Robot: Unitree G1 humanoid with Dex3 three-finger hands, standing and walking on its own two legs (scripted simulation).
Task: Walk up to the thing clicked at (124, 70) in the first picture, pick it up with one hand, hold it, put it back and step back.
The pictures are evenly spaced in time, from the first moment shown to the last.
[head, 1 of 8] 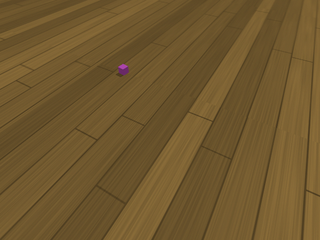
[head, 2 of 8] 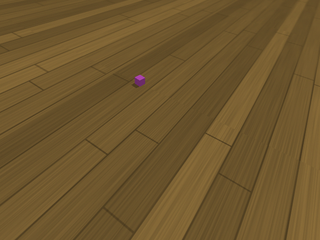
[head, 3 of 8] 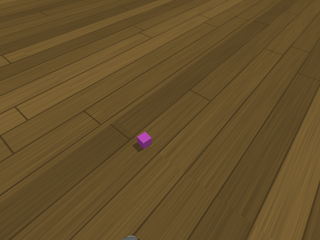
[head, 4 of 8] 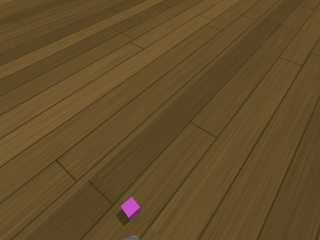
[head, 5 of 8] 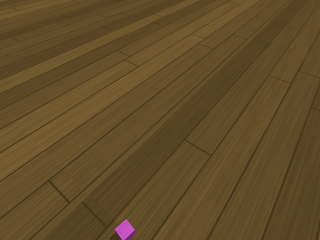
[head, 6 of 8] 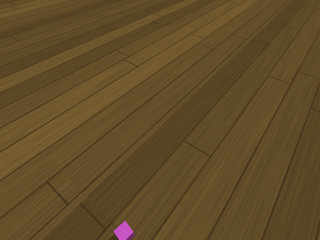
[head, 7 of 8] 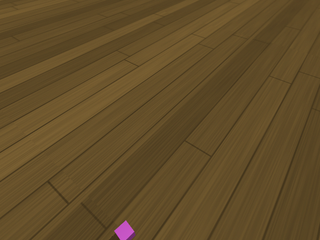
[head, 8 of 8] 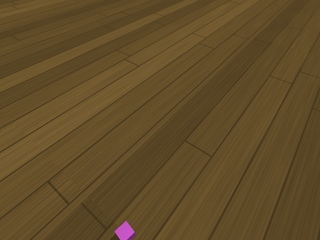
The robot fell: no
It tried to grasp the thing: no
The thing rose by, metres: 0.00
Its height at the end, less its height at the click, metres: +0.00
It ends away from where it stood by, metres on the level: 0.00
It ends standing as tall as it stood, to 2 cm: yes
